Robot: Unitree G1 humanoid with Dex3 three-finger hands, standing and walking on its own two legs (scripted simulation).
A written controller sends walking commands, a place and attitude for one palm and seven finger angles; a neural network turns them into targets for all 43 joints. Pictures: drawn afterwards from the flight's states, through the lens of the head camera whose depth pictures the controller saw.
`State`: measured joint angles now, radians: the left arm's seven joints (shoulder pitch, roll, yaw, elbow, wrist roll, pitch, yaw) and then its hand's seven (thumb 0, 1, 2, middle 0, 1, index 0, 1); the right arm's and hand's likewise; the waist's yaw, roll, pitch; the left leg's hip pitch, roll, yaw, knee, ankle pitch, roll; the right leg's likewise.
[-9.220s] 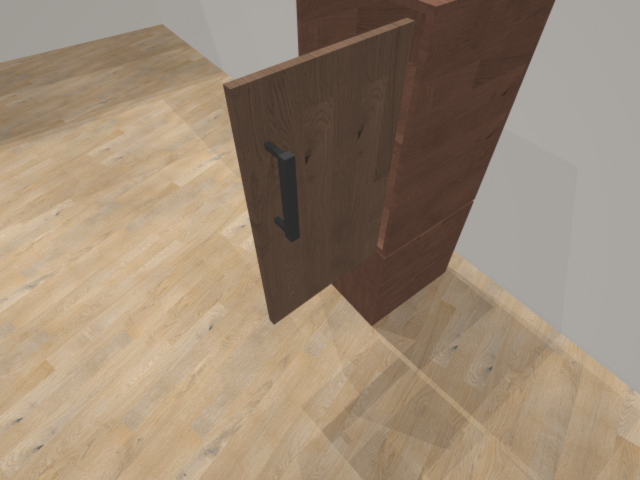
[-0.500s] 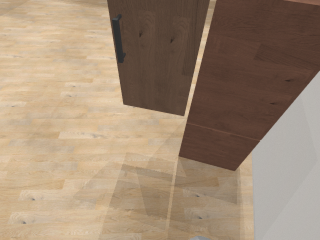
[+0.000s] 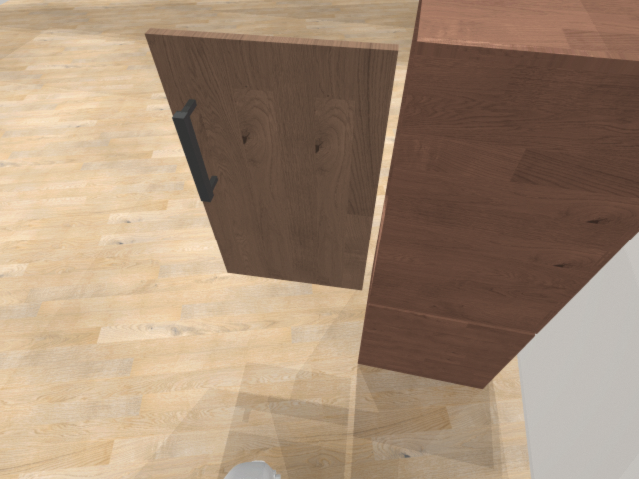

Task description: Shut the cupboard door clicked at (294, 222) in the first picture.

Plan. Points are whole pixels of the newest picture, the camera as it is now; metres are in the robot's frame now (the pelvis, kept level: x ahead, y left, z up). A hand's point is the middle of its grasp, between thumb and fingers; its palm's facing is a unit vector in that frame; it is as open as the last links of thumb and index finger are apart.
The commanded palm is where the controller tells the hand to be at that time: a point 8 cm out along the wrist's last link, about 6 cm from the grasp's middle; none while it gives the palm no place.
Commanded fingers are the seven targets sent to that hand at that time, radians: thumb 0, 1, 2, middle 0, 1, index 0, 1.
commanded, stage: come to a stop and stand still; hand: left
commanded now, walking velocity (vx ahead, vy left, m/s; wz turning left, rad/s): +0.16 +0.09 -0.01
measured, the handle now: (199, 153) +0.59 +0.23 +0.06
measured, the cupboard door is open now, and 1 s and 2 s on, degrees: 93 93 93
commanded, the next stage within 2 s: look again from close up in 1.00 s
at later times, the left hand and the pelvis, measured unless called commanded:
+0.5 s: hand out of the picture +0.12 +0.25 -0.18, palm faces -0.01 -0.97 -0.22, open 7.4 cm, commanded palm none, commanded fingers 0.00 0.90 0.90 -0.20 -0.30 -0.20 -0.30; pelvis +0.06 +0.06 -0.01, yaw -5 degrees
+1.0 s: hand out of the picture +0.07 +0.18 -0.19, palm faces -0.01 -0.99 -0.16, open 7.3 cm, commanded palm none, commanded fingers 0.00 0.90 0.90 -0.20 -0.30 -0.20 -0.30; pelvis +0.03 +0.01 -0.01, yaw -3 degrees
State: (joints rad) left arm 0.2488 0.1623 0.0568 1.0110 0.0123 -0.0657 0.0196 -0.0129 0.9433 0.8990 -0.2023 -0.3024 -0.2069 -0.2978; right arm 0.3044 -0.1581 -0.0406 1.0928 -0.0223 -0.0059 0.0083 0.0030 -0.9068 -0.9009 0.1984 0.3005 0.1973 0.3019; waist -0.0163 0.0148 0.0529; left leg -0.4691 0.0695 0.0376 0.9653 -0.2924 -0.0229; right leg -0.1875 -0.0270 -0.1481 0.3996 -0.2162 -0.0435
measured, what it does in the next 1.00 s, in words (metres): steps on the spot: left foot, then right foot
